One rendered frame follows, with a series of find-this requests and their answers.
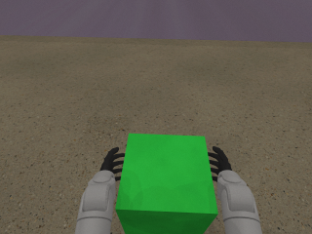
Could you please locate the robot right hand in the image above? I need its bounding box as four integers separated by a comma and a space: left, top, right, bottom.
208, 146, 232, 182

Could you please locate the right robot forearm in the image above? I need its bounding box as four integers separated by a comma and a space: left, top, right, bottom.
216, 170, 262, 234

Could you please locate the carton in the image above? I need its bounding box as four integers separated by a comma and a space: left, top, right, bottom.
115, 133, 218, 234

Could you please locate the robot left hand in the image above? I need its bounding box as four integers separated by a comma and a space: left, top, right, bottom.
100, 147, 125, 181

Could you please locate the left robot forearm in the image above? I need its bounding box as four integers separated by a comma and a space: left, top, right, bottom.
74, 170, 116, 234

